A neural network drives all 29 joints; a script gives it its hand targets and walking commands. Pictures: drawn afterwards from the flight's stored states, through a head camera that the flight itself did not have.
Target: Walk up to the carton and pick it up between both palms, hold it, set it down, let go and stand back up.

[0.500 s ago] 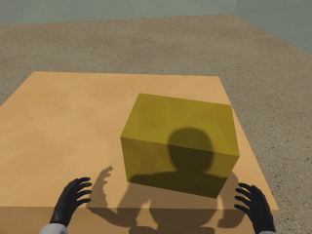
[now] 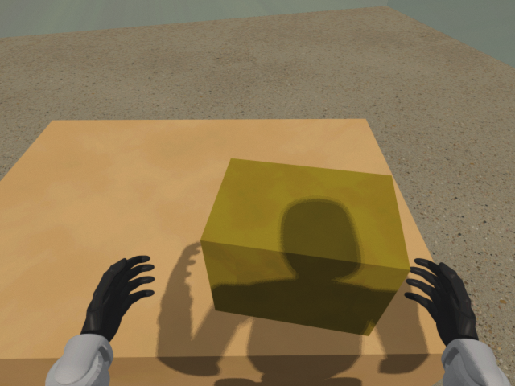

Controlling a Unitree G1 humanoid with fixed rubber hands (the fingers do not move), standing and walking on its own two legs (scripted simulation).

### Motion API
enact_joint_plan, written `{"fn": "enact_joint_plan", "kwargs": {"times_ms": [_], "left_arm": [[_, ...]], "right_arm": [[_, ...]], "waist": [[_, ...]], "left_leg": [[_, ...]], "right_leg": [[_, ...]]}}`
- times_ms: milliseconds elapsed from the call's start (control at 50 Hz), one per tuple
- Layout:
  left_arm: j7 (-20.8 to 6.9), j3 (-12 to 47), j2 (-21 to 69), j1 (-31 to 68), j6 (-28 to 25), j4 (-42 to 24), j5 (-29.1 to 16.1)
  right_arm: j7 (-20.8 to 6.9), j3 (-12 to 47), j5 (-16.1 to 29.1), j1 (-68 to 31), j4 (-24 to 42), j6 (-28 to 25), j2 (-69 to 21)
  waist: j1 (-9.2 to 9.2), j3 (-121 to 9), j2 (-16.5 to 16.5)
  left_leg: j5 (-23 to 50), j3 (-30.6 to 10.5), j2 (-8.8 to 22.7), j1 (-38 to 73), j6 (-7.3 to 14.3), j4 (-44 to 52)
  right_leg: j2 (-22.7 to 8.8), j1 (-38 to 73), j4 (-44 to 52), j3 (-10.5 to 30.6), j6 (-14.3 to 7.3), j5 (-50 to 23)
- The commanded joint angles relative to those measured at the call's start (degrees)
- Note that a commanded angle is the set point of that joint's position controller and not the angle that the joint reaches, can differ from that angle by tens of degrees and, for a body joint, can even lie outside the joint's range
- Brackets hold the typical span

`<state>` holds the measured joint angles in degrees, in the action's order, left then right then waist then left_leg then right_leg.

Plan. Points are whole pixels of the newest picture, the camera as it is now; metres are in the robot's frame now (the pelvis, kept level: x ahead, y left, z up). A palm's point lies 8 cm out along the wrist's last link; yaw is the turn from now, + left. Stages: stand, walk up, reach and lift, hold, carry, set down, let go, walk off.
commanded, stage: reach and lift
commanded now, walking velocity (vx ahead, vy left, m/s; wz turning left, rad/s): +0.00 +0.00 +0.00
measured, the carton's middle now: (299, 246) +0.38 -0.05 -0.02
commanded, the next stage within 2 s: none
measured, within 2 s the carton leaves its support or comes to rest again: neither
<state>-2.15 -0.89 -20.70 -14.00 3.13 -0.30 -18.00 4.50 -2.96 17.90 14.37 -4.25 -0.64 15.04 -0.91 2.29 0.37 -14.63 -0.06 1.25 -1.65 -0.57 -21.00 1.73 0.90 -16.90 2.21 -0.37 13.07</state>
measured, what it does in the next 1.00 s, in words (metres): stands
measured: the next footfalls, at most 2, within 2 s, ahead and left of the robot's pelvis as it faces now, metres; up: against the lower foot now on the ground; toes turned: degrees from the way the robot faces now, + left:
none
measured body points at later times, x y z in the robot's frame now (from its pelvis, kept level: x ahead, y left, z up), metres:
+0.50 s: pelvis -0.03 -0.01 +0.00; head -0.03 -0.01 +0.45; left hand +0.31 +0.22 +0.11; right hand +0.26 -0.27 +0.09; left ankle -0.03 +0.12 -0.75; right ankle -0.04 -0.12 -0.75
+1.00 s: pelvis -0.04 -0.01 +0.00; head -0.03 +0.01 +0.45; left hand +0.39 +0.22 +0.15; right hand +0.33 -0.27 +0.14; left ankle -0.03 +0.12 -0.75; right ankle -0.04 -0.12 -0.75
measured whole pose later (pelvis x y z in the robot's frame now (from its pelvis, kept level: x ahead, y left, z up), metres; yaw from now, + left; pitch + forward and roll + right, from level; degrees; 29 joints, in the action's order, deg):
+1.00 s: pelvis -0.04 -0.01 +0.00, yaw -1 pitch +3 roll +0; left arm -1.4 -4.3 -25.7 40.1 23.8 32.0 -17.6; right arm 1.9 -2.0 25.0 -32.9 -31.2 17.3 24.6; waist 2.8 -2.3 2.3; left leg -9.6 0.8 1.6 -14.4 -1.0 -21.0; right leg 2.2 -13.8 -20.1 3.1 -0.6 9.1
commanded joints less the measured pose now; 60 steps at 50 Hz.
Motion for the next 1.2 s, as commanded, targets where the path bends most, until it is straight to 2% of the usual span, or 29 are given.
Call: {"fn": "enact_joint_plan", "kwargs": {"times_ms": [0, 60, 100, 140, 160, 180, 220, 240, 300, 320, 380, 420, 460, 480, 520, 580, 680, 760, 820, 840, 920, 940, 960, 980, 1060, 1100, 1140, 1180], "left_arm": [[0.1, -6.4, -7.2, 10.7, 6.6, -11.8, 1.0], [-0.2, -8.0, -7.1, 13.8, 9.6, -11.7, 1.6], [-0.2, -8.1, -7.4, 17.2, 10.8, -12.9, 1.4], [-0.5, -9.1, -7.9, 19.4, 11.4, -11.6, 1.3], [-0.4, -9.2, -8.6, 21.6, 11.7, -10.7, 0.9], [-0.5, -9.5, -8.5, 22.4, 12.1, -9.1, 1.0], [-0.5, -9.9, -9.3, 27.4, 12.5, -7.4, 0.6], [-0.6, -9.5, -9.2, 30.4, 12.8, -4.9, 0.4], [-0.5, -9.6, -10.1, 34.7, 13.3, -3.1, 0.0], [-0.6, -10.0, -10.4, 35.6, 13.5, -2.2, 0.2], [-0.7, -10.3, -10.9, 41.3, 14.2, 1.5, 0.5], [-1.1, -11.1, -11.5, 44.2, 15.0, 5.2, 0.9], [-1.3, -11.1, -12.4, 47.8, 15.6, 8.3, 1.2], [-1.3, -10.9, -12.3, 49.0, 15.8, 9.1, 1.1], [-1.4, -10.7, -12.5, 51.8, 16.4, 10.6, 1.1], [-1.0, -10.0, -13.2, 58.0, 16.8, 10.9, 0.6], [-0.3, -8.7, -14.4, 64.9, 17.7, 14.6, 0.6], [0.1, -6.9, -15.0, 71.1, 18.6, 21.2, 0.4], [0.6, -6.1, -16.1, 75.3, 18.7, 21.5, -0.1], [0.6, -6.2, -16.2, 75.7, 18.5, 23.4, 0.2], [1.0, -6.5, -16.6, 79.0, 18.8, 23.6, 0.7], [0.9, -5.7, -16.4, 80.8, 19.0, 25.4, 0.1], [1.0, -5.9, -16.6, 80.8, 19.1, 26.2, 0.2], [0.8, -5.6, -16.5, 80.9, 19.5, 27.6, 0.5], [0.6, -4.8, -17.6, 84.2, 19.4, 29.1, 0.3], [0.5, -4.9, -17.8, 84.7, 19.3, 28.4, 0.5], [0.1, -4.2, -17.7, 87.0, 19.1, 32.2, -0.1], [-0.1, -4.2, -18.7, 88.3, 18.7, 34.2, -0.7]], "right_arm": [[0.3, -4.4, 1.2, -6.9, 13.6, 3.5, 10.5], [0.4, -4.5, 1.5, -8.2, 15.2, 5.8, 11.2], [0.2, -4.4, 1.9, -10.3, 16.4, 6.8, 11.2], [0.3, -5.3, 1.4, -11.7, 17.4, 7.7, 11.9], [0.3, -5.4, 1.4, -13.2, 16.9, 8.2, 12.1], [0.2, -5.6, 1.3, -14.5, 16.7, 8.6, 12.3], [0.3, -5.4, 1.6, -18.2, 15.8, 9.4, 12.4], [0.2, -5.9, 1.1, -21.2, 14.5, 10.0, 12.2], [-0.1, -6.7, 1.0, -25.0, 13.9, 10.9, 13.6], [0.0, -5.8, 1.6, -26.3, 13.7, 11.0, 13.2], [0.0, -5.6, 2.0, -31.3, 9.4, 12.0, 14.0], [0.1, -5.1, 1.9, -34.4, 6.9, 12.7, 14.9], [-0.1, -4.8, 2.4, -37.7, 4.0, 13.6, 15.8], [-0.1, -5.0, 2.6, -40.0, 4.5, 13.8, 16.6], [-0.2, -4.3, 3.4, -42.8, 2.3, 14.2, 17.0], [-0.3, -4.5, 4.4, -48.6, 0.8, 14.4, 18.5], [-1.5, -4.3, 5.7, -55.3, -6.1, 15.7, 20.1], [-2.1, -3.8, 5.9, -62.0, -12.9, 16.7, 20.6], [-2.4, -3.7, 6.5, -66.0, -15.3, 16.6, 22.2], [-2.5, -3.5, 6.3, -67.2, -16.5, 16.5, 22.2], [-2.7, -3.0, 7.6, -71.5, -19.1, 15.4, 23.8], [-2.8, -2.9, 7.6, -74.0, -20.4, 15.5, 24.2], [-3.0, -2.0, 8.2, -74.3, -21.7, 15.6, 23.8], [-3.1, -1.8, 8.3, -74.8, -23.6, 15.6, 24.3], [-3.1, -1.4, 8.6, -79.0, -25.4, 15.5, 24.9], [-3.2, -0.5, 9.2, -80.2, -26.5, 15.2, 25.0], [-3.2, -0.2, 8.7, -83.0, -28.7, 15.4, 25.0], [-3.2, 0.9, 9.1, -84.9, -28.7, 15.3, 24.5]], "waist": [[0.65, -4.2, -3.2], [0.93, -5.6, -2.1], [0.76, -6.9, -2.8], [1.09, -7.3, -0.8], [1.06, -8.6, -1.7], [0.94, -8.1, -0.9], [0.75, -9.6, -1.5], [1.22, -9.2, -1.0], [1.55, -11.7, -0.4], [0.89, -12.2, -0.2], [1.08, -13.7, -0.3], [1.23, -14.5, 1.3], [1.80, -14.6, 1.0], [1.69, -15.2, 2.0], [1.78, -15.9, 2.2], [2.35, -19.2, 2.0], [3.10, -21.3, 0.1], [3.68, -21.5, -0.6], [4.03, -25.0, -2.1], [3.81, -25.0, -1.5], [3.35, -30.1, -3.1], [3.66, -30.3, -2.5], [2.99, -30.5, -2.6], [3.17, -30.1, -2.5], [3.58, -31.4, -2.5], [3.25, -32.5, -2.4], [3.68, -31.9, -1.5], [2.88, -33.1, 0.0]], "left_leg": [[32.1, 0.2, -1.5, 6.9, -3.8, 0.7], [30.3, 0.6, -1.7, 6.6, -3.2, 1.2], [28.8, 0.8, -1.8, 6.4, -3.0, 1.5], [25.7, 1.1, -1.9, 5.5, -2.4, 2.1], [24.7, 1.5, -1.9, 5.5, -2.2, 2.0], [23.3, 1.4, -1.8, 4.8, -2.0, 2.4], [20.5, 1.8, -1.8, 4.0, -1.5, 2.7], [18.3, 1.8, -1.6, 2.9, -1.2, 3.0], [15.3, 1.7, -1.3, 1.8, -0.6, 3.6], [15.6, 2.0, -1.5, 1.6, -0.4, 3.7], [15.6, 2.0, -1.4, 1.2, -0.4, 3.5], [14.7, 2.2, -1.6, 0.6, 0.3, 3.8], [12.8, 2.1, -1.6, -0.4, 0.5, 4.1], [12.2, 1.9, -1.6, -0.9, 0.9, 4.2], [12.6, 1.8, -1.6, -1.0, 0.8, 4.0], [14.5, 1.5, -1.5, -0.7, 0.4, 3.2], [12.7, 1.2, -1.1, -0.3, 0.4, 2.9], [9.1, 0.8, -0.8, -2.5, 0.4, 3.3], [11.2, 0.8, -1.0, -1.4, 0.0, 2.1], [11.6, 0.8, -0.9, -1.5, 0.0, 2.0], [18.8, 1.1, -1.1, 1.4, -0.9, 0.0], [18.2, 0.8, -0.9, 1.1, -0.9, 0.0], [20.0, 1.1, -0.9, 1.0, -0.7, -0.1], [20.8, 1.0, -0.8, 1.4, -0.9, -0.4], [21.6, 1.1, -1.0, 1.5, -1.0, -1.0], [24.3, 1.2, -1.1, 2.2, -1.2, -1.5], [22.9, 1.1, -1.1, 0.3, -0.9, -1.3], [23.2, 1.3, -1.4, -1.6, -0.4, -1.4]], "right_leg": [[0.7, -7.7, 2.6, -0.3, -0.5, -23.0], [0.6, -7.2, 2.5, 0.0, -0.2, -23.5], [0.4, -6.8, 2.4, 0.3, -0.3, -23.0], [0.2, -7.0, 2.4, 0.6, -0.1, -21.6], [0.1, -7.3, 2.2, 0.8, 0.0, -21.2], [0.0, -7.1, 2.3, 1.1, -0.2, -20.6], [-0.2, -7.3, 2.2, 1.3, -0.1, -17.9], [-0.4, -7.8, 2.1, 1.5, -0.3, -16.6], [-0.4, -7.7, 1.7, 1.6, -0.2, -15.1], [-0.5, -6.9, 1.7, 1.8, 0.3, -15.8], [-0.4, -6.7, 1.0, 1.5, 0.5, -16.1], [-0.3, -6.7, 1.0, 1.3, 1.0, -16.1], [-0.3, -6.9, 0.9, 1.4, 1.0, -14.8], [-0.5, -6.8, 0.7, 1.5, 1.1, -14.9], [-0.2, -6.6, 0.5, 1.4, 1.3, -15.6], [0.4, -6.6, -0.2, 0.7, 1.1, -16.6], [0.5, -8.7, -0.3, 0.2, 0.6, -14.6], [0.3, -10.0, 0.0, 0.1, 0.4, -11.6], [0.4, -11.1, -0.7, -0.2, 0.8, -13.8], [0.5, -10.9, -0.7, -0.3, 0.7, -13.9], [1.4, -10.2, -1.6, -1.3, 0.9, -20.0], [1.4, -11.1, -1.8, -1.5, 1.0, -19.4], [1.4, -10.3, -1.9, -1.5, 0.8, -20.8], [1.5, -10.6, -1.8, -1.8, 0.7, -21.6], [1.4, -10.6, -1.7, -1.7, 1.0, -23.5], [1.5, -9.9, -2.0, -1.9, 1.3, -27.1], [1.3, -9.6, -2.3, -1.8, 1.7, -27.4], [0.9, -8.0, -2.6, -1.3, 2.0, -29.7]]}}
